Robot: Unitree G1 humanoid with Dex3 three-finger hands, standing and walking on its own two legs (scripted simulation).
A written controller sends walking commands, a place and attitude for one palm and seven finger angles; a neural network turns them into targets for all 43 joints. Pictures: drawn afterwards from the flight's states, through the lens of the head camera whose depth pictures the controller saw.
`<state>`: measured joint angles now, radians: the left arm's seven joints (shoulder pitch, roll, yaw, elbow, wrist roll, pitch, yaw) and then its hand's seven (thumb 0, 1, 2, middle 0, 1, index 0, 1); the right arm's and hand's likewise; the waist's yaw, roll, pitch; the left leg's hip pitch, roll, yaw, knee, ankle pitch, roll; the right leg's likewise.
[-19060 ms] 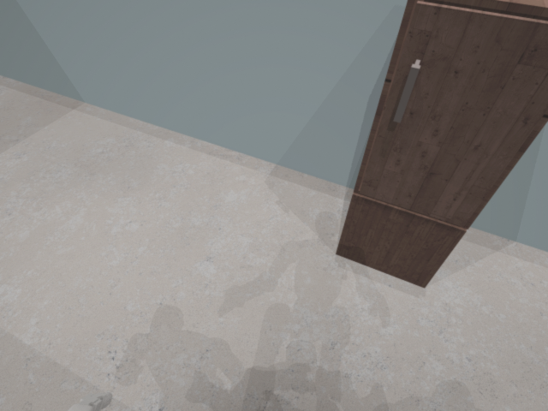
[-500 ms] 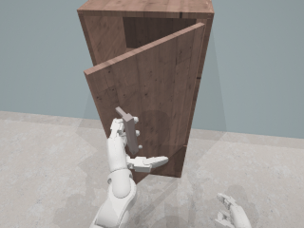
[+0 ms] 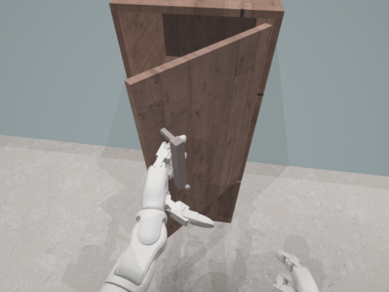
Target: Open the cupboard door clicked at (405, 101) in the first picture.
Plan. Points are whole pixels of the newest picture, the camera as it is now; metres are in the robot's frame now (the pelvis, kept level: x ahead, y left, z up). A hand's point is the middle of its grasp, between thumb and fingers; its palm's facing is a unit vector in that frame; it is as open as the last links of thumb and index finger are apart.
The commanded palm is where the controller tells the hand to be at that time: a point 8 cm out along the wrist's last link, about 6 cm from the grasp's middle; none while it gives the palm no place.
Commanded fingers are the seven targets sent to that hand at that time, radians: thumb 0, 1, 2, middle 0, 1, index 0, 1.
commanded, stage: slide the hand sideways off the handle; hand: left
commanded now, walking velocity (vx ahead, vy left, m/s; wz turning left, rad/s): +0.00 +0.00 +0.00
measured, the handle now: (173, 159) +0.36 +0.07 +0.10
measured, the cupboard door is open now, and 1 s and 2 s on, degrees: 49 51 51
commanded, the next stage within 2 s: draw the hand back to the body in 1.08 s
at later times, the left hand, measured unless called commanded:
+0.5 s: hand (176, 204) +0.26 +0.05 +0.09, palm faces -0.15 -0.99 +0.00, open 16.3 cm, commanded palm +0.24 +0.11 +0.09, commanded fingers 0.00 -0.50 0.30 -0.15 -0.30 -0.15 -0.30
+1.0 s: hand (144, 229) +0.21 +0.10 +0.09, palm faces -0.09 -1.00 -0.02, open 16.3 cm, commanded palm +0.19 +0.16 +0.09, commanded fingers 0.00 -0.50 0.30 -0.15 -0.30 -0.15 -0.30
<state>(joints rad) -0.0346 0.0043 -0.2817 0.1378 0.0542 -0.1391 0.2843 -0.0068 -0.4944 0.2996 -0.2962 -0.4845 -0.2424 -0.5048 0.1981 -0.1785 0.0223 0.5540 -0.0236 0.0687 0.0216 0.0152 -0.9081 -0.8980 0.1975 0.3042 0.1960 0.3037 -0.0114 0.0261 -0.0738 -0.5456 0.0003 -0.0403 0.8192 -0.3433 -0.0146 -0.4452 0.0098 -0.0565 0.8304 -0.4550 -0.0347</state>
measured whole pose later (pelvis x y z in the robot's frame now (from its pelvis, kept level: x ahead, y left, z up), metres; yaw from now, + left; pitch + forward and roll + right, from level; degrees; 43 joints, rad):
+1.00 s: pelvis +0.02 -0.01 -0.01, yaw +0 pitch +7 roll +0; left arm 0.57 0.16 -0.07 -0.34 -0.17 -0.23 -0.12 -0.01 -0.50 0.30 -0.16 -0.30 -0.16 -0.30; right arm 0.28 -0.23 0.02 0.41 0.02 -0.04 -0.01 0.02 -0.91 -0.90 0.20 0.30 0.20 0.30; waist 0.00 0.04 -0.12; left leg -0.60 0.01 -0.04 0.90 -0.42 -0.03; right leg -0.50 0.02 -0.06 0.91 -0.53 -0.04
